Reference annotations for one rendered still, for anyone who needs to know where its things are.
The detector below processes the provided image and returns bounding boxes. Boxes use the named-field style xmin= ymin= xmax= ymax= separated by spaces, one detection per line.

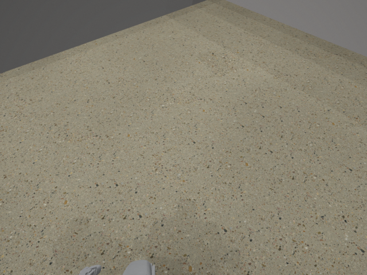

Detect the robot left thigh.
xmin=122 ymin=260 xmax=155 ymax=275

